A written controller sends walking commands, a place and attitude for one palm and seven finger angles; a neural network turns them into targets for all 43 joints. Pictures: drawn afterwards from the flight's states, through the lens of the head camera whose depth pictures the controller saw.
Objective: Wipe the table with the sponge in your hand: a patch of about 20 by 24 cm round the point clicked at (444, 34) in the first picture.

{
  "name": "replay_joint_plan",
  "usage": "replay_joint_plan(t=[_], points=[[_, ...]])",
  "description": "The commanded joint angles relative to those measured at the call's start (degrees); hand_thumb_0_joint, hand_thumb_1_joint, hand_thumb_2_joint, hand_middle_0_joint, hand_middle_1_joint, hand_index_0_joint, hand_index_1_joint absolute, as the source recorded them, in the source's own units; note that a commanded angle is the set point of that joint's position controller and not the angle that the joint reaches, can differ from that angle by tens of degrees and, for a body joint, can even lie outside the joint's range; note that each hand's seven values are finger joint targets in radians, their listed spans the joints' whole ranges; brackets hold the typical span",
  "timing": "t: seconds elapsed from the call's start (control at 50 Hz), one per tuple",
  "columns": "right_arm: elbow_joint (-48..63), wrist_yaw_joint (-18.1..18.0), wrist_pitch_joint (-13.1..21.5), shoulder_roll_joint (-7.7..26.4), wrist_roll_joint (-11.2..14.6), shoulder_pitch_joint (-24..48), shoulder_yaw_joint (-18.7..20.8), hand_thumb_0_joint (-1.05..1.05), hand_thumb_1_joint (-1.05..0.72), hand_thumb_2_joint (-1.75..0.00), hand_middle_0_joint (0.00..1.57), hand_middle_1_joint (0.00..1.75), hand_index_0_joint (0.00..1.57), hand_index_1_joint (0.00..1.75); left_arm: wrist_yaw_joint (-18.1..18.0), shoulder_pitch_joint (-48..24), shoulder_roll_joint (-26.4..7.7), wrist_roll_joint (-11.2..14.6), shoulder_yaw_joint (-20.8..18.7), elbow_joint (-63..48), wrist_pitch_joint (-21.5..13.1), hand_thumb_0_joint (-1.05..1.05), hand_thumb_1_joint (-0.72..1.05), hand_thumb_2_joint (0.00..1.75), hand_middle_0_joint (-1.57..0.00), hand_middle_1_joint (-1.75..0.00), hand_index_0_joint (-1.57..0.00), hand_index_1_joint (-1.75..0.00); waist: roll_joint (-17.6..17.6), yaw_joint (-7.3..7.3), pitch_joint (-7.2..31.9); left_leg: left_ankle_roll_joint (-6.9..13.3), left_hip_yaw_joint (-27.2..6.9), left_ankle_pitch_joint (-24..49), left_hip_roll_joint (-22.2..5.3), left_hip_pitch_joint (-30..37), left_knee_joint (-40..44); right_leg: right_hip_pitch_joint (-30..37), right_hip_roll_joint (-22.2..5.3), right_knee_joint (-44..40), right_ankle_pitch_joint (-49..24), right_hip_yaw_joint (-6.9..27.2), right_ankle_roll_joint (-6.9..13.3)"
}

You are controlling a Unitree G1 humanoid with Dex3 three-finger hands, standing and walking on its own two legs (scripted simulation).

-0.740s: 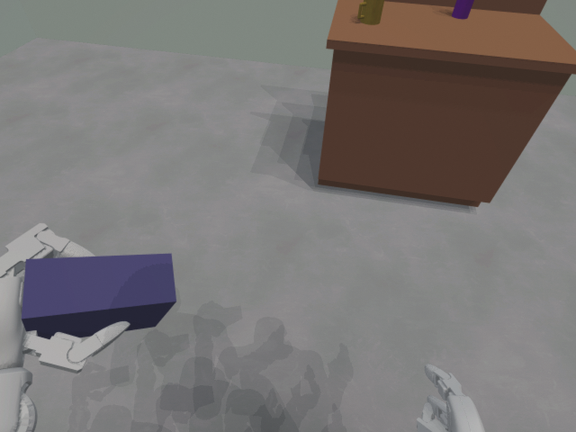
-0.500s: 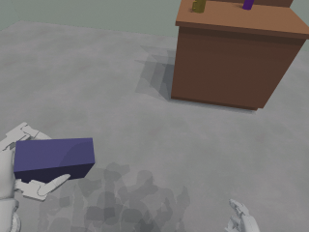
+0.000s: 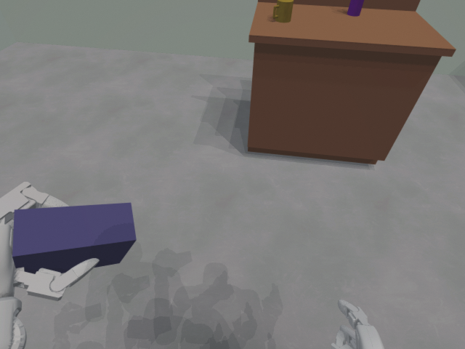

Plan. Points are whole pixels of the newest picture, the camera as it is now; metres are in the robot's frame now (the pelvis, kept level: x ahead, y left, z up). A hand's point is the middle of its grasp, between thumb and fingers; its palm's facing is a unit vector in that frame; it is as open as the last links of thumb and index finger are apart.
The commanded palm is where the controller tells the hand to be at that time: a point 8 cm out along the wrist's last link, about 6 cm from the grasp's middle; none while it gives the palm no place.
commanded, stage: walk to a spot facing it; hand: left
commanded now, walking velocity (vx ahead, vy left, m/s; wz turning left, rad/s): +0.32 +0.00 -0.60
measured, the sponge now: (93, 238) +0.22 +0.21 +0.14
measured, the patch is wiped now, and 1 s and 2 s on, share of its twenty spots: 0.00 0.00 0.00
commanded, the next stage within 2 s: none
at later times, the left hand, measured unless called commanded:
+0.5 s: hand (175, 162) +0.35 +0.13 +0.18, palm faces +0.19 -0.83 -0.53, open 9.7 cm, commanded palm +0.30 +0.18 +0.19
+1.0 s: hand (233, 88) +0.56 +0.05 +0.19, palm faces +0.06 -0.90 -0.44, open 9.7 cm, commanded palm +0.52 +0.11 +0.19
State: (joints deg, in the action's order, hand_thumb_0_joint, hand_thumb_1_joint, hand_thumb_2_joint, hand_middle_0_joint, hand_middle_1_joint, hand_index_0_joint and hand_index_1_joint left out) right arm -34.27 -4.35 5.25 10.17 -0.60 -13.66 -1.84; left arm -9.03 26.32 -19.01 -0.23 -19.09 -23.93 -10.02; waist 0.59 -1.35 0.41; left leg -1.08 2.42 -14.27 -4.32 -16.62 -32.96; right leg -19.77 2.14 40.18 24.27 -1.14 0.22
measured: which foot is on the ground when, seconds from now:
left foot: down 0.00-0.10, up 0.12-0.72, down 0.74-1.00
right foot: down 0.00-0.76, up 0.78-1.00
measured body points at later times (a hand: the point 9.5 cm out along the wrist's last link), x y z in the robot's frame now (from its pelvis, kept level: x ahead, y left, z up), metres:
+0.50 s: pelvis +0.09 -0.07 +0.01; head +0.11 -0.10 +0.46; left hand +0.33 +0.17 +0.20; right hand +0.17 -0.35 -0.10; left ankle +0.18 +0.10 -0.66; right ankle +0.03 -0.09 -0.73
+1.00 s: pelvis +0.27 -0.09 +0.01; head +0.30 -0.09 +0.46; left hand +0.55 +0.10 +0.21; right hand +0.36 -0.34 -0.08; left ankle +0.27 +0.03 -0.73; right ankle +0.30 -0.26 -0.67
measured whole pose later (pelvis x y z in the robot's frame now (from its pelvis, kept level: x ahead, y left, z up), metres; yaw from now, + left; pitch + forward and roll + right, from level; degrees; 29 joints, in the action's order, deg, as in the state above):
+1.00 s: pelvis +0.27 -0.09 +0.01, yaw -21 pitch -1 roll -1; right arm -33.0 -1.6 5.0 6.9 -0.5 -11.8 -2.7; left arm -7.5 26.9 -22.4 0.4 -21.5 -32.0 -12.7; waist -0.4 -0.1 -2.9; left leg -1.2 13.7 -19.4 -7.5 -7.0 -27.9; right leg -34.3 -6.1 56.0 16.7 -4.8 -0.7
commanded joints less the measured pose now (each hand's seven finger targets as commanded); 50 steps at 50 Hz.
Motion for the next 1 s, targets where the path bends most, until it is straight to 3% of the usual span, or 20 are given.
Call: replay_joint_plan(t=[0.0, 0.04, 0.06, 0.08, 0.1, 0.12, 0.14, 0.16, 0.24, 0.5, 0.6, 0.64, 0.68, 0.7, 0.72, 0.74, 0.76, 0.82, 0.92, 0.98], points=[[8.0, 0.3, 3.0, 8.6, -0.3, 5.2, 3.9, 0.0, -0.9, -0.9, 0.2, 0.3, 0.2, 0.3, -0.1, -8.6, -7.5, 0.2, -2.7, -14.0, -4.1, 0.0, 0.1, 1.3, -1.2, -1.6, -1.2, -1.6, 13.9, 1.59, 2.6, 8.4, -8.8, -12.4, -14.7, 0.3, 13.4, -0.9, -0.9, 1.8, 4.1, -4.3, -0.6], [8.1, 0.8, 3.0, 8.5, -0.1, 6.1, 3.7, 0.0, -0.9, -0.9, 0.2, 0.3, 0.2, 0.3, 0.2, -9.8, -8.6, 0.1, -3.3, -13.2, -3.8, 0.0, 0.1, 1.3, -1.2, -1.6, -1.2, -1.6, 11.6, 0.43, 1.7, 5.6, -2.0, -14.2, -12.1, -5.6, 6.1, 6.9, -1.2, -6.4, 0.1, -4.6, 0.4], [8.1, 1.1, 2.8, 7.7, 0.0, 6.3, 3.6, 0.0, -0.9, -0.9, 0.2, 0.3, 0.2, 0.3, 0.3, -10.5, -8.8, -0.2, -2.8, -12.6, -3.8, 0.0, 0.1, 1.3, -1.2, -1.6, -1.2, -1.6, 3.6, -0.03, 0.8, 3.6, 1.3, -16.3, -8.2, -11.2, -5.5, 10.3, -4.9, -13.6, 0.4, 3.5, 3.1], [8.8, 1.4, 2.2, 6.5, 0.4, 6.5, 3.8, 0.0, -0.9, -0.9, 0.2, 0.3, 0.2, 0.3, 0.0, -10.6, -10.8, -0.2, -3.8, -11.7, -3.4, 0.0, 0.1, 1.3, -1.2, -1.6, -1.2, -1.6, -14.8, -0.3, 1.0, 0.2, 6.2, -20.0, -0.1, -22.4, -23.2, 14.2, -16.9, -23.1, 5.8, 28.2, 9.7], [9.6, 1.5, 2.9, 7.9, 0.4, 9.7, 3.7, 0.0, -0.9, -0.9, 0.2, 0.3, 0.2, 0.3, -0.6, -12.6, -11.8, 0.9, -4.4, -12.0, -3.1, 0.0, 0.1, 1.3, -1.2, -1.6, -1.2, -1.6, -17.8, -0.92, -1.3, -1.0, 0.7, -19.6, 2.3, -28.8, -35.8, 13.3, -24.4, -29.2, 2.1, 43.3, 13.2], [8.5, 1.7, 3.0, 7.9, 0.1, 8.4, 4.1, 0.0, -0.9, -0.9, 0.2, 0.3, 0.2, 0.3, -0.6, -13.6, -11.7, 0.8, -4.7, -13.6, -4.0, 0.0, 0.1, 1.3, -1.2, -1.6, -1.2, -1.6, -12.1, 0.93, -1.1, -1.1, -5.3, -12.7, -0.4, -26.9, -38.4, 11.5, -22.9, -29.9, 5.3, 39.2, 12.5], [8.4, 1.6, 2.6, 8.2, 0.1, 8.5, 4.1, 0.0, -0.9, -0.9, 0.2, 0.3, 0.2, 0.3, -0.4, -10.9, -13.1, 0.4, -6.8, -12.9, -4.5, 0.0, 0.1, 1.3, -1.2, -1.6, -1.2, -1.6, -4.9, 1.24, -1.7, -1.5, -4.5, -10.8, -1.2, -27.1, -39.2, 10.5, -21.7, -28.9, 5.1, 38.8, 13.2], [7.6, 1.6, 1.7, 7.1, -0.1, 7.1, 3.2, 0.0, -0.9, -0.9, 0.2, 0.3, 0.2, 0.3, -0.2, -6.7, -13.1, 0.9, -7.0, -12.7, -5.4, 0.0, 0.1, 1.3, -1.2, -1.6, -1.2, -1.6, -1.3, 1.18, -1.1, -1.9, -4.3, -7.0, -1.6, -26.3, -40.4, 10.9, -19.0, -27.3, -1.3, 32.5, 12.9], [6.9, 1.8, -0.6, 7.0, 0.1, 7.1, 3.6, 0.0, -0.9, -0.9, 0.2, 0.3, 0.2, 0.3, 0.0, -2.8, -15.1, 1.5, -10.8, -15.0, -7.6, 0.0, 0.1, 1.3, -1.2, -1.6, -1.2, -1.6, -1.2, 1.58, 5.3, -2.7, -2.5, -1.2, -1.9, -27.5, -38.8, 18.7, -14.5, -22.8, -24.7, 17.5, 9.9], [9.7, 2.0, -1.0, 8.4, 1.4, 7.2, 4.4, 0.0, -0.9, -0.9, 0.2, 0.3, 0.2, 0.3, -0.6, -0.9, -12.8, 1.9, -8.5, -12.1, -7.0, 0.0, 0.1, 1.3, -1.2, -1.6, -1.2, -1.6, -6.5, 0.05, 4.9, -0.3, 2.0, 0.9, -1.1, -26.4, -16.8, 25.1, -12.6, -22.3, -37.7, 17.1, 8.0], [10.5, 1.8, 0.0, 7.3, 1.2, 7.2, 4.0, 0.0, -0.9, -0.9, 0.2, 0.3, 0.2, 0.3, -0.8, -4.4, -14.4, 1.8, -9.3, -17.3, -7.4, 0.0, 0.1, 1.3, -1.2, -1.6, -1.2, -1.6, -5.6, -0.85, 4.2, 1.0, 5.6, -1.3, 0.6, -20.0, -7.1, 25.4, -12.8, -20.4, -43.0, 17.2, 9.5], [10.4, 1.6, 0.3, 7.2, 1.2, 6.8, 3.9, 0.0, -0.9, -0.9, 0.2, 0.3, 0.2, 0.3, -1.0, -4.8, -14.0, 2.0, -9.1, -17.9, -7.3, 0.0, 0.1, 1.3, -1.2, -1.6, -1.2, -1.6, -3.8, -0.51, 5.1, 1.8, 7.7, -0.2, 2.4, -12.5, -0.9, 23.7, -12.0, -16.0, -47.3, 16.4, 8.4], [10.0, 1.1, 0.8, 7.4, 1.1, 4.5, 3.9, 0.0, -0.9, -0.9, 0.2, 0.3, 0.2, 0.3, -1.2, -6.0, -14.0, 2.4, -9.2, -19.8, -7.7, 0.0, 0.1, 1.3, -1.2, -1.6, -1.2, -1.6, -1.3, 1.54, 9.9, 3.8, 9.3, 10.3, 3.3, 9.2, 7.8, 13.7, -8.1, -3.6, -47.9, 10.9, 4.1], [10.1, 0.8, 0.7, 8.3, 1.2, 3.9, 4.2, 0.0, -0.9, -0.9, 0.2, 0.3, 0.2, 0.3, -1.3, -6.1, -14.1, 2.5, -9.7, -20.1, -7.8, 0.0, 0.1, 1.3, -1.2, -1.6, -1.2, -1.6, 4.2, 2.66, 13.4, 6.9, 1.8, 15.0, -2.2, 26.0, 7.9, 1.7, -5.8, 6.7, -40.8, 8.2, 0.8], [9.5, 1.0, 0.4, 8.7, 0.8, 3.6, 4.3, 0.0, -0.9, -0.9, 0.2, 0.3, 0.2, 0.3, -1.3, -6.9, -13.5, 2.5, -9.5, -20.8, -8.1, 0.0, 0.1, 1.3, -1.2, -1.6, -1.2, -1.6, 14.6, 2.8, 17.7, 13.8, -14.4, 21.4, -15.3, 38.5, 5.8, -12.3, -1.9, 23.3, -12.9, 4.0, -1.6], [9.8, 1.7, 0.9, 7.3, 0.7, 3.4, 3.6, 0.0, -0.9, -0.9, 0.2, 0.3, 0.2, 0.3, -1.4, -7.0, -12.4, 2.5, -7.9, -18.4, -8.3, 0.0, 0.1, 1.3, -1.2, -1.6, -1.2, -1.6, 16.8, 1.92, 16.4, 18.8, -26.8, 23.5, -23.9, 39.1, 8.6, -20.2, 0.2, 36.4, 7.7, 4.9, -1.7], [9.1, 1.5, 0.6, 6.7, -0.3, 4.7, 2.6, 0.0, -0.9, -0.9, 0.2, 0.3, 0.2, 0.3, -1.2, -6.7, -14.7, 2.5, -8.9, -16.5, -7.9, 0.0, 0.1, 1.3, -1.2, -1.6, -1.2, -1.6, 10.9, 2.45, 12.5, 18.9, -29.9, 13.7, -24.9, 30.1, 13.2, -21.1, -1.0, 41.6, 7.5, 7.5, 0.1], [8.1, 1.8, 0.8, 7.4, 0.2, 6.7, 3.5, 0.0, -0.9, -0.9, 0.2, 0.3, 0.2, 0.3, -0.3, -9.0, -12.9, 1.6, -7.6, -19.3, -6.2, 0.0, 0.1, 1.3, -1.2, -1.6, -1.2, -1.6, 4.8, 1.8, -0.1, 14.5, -15.5, 3.6, -21.7, 11.8, 17.1, -23.0, -7.2, 36.9, 3.1, 6.1, 0.3], [8.3, 1.8, 1.5, 7.5, 0.3, 5.5, 4.1, 0.0, -0.9, -0.9, 0.2, 0.3, 0.2, 0.3, 0.0, -1.6, -10.6, 1.1, -8.8, -20.0, -5.9, 0.0, 0.1, 1.3, -1.2, -1.6, -1.2, -1.6, 12.1, 1.32, -0.2, 8.6, 3.9, 8.1, -15.0, 4.2, 19.1, -11.8, -8.5, 15.5, -9.0, -5.0, -1.1], [8.3, 1.8, 2.8, 7.4, 0.2, 4.4, 4.5, 0.0, -0.9, -0.9, 0.2, 0.3, 0.2, 0.3, 0.3, -3.6, -9.8, 0.6, -8.0, -18.8, -6.3, 0.0, 0.1, 1.3, -1.2, -1.6, -1.2, -1.6, 14.9, 2.64, -0.8, 7.1, 7.4, 17.6, -13.6, 7.1, 18.0, -9.3, -6.4, 7.1, -13.1, -9.9, -1.5]])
